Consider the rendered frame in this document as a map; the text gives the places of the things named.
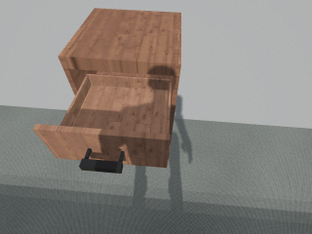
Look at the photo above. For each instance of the handle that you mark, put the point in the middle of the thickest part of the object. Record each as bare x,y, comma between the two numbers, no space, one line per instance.
104,166

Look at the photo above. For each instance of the drawer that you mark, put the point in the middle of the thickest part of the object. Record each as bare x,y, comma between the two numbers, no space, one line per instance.
110,114

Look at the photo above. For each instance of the cabinet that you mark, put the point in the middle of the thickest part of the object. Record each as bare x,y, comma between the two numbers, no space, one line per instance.
131,43

